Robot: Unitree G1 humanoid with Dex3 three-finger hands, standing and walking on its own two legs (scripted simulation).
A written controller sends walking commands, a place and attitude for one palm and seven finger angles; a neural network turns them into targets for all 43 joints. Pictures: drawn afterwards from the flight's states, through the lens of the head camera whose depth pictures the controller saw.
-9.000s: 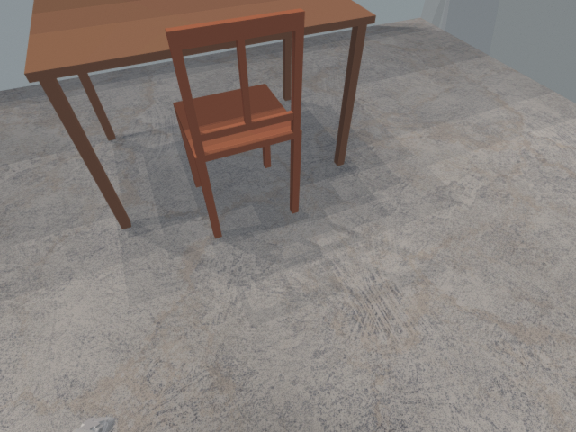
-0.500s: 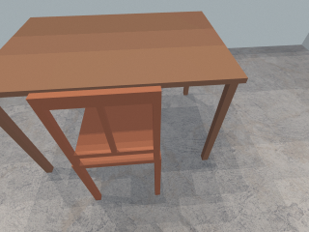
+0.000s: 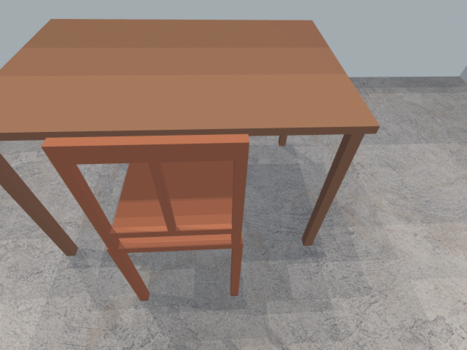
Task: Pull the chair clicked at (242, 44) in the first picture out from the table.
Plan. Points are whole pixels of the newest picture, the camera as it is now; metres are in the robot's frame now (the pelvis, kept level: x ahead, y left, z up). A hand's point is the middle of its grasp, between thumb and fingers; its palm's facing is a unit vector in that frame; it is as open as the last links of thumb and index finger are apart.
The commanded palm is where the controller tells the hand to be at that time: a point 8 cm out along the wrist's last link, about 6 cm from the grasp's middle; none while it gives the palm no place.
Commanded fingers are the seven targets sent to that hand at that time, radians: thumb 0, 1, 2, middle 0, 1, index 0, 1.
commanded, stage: look again from close up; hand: left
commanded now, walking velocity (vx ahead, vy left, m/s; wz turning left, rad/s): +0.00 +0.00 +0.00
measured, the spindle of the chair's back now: (164, 198) +0.46 +0.20 -0.08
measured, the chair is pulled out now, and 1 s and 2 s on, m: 0.00 0.00 0.00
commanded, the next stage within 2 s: none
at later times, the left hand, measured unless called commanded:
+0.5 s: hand out of the picture +0.00 +0.19 -0.17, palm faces +0.01 -0.98 -0.19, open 7.4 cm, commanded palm none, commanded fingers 0.00 0.90 0.90 -0.20 -0.30 -0.20 -0.30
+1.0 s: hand out of the picture -0.01 +0.19 -0.17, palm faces +0.01 -0.98 -0.18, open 7.4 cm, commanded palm none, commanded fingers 0.00 0.90 0.90 -0.20 -0.30 -0.20 -0.30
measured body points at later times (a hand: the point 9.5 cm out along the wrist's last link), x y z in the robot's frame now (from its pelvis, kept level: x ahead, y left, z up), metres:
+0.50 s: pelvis +0.01 +0.02 +0.00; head +0.02 +0.02 +0.45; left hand +0.00 +0.24 -0.16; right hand +0.04 -0.21 -0.15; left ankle +0.04 +0.14 -0.74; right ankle -0.04 -0.11 -0.74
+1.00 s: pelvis +0.01 +0.03 +0.00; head +0.01 +0.03 +0.45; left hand -0.01 +0.24 -0.16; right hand +0.01 -0.20 -0.16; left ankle +0.04 +0.14 -0.74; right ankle -0.04 -0.11 -0.74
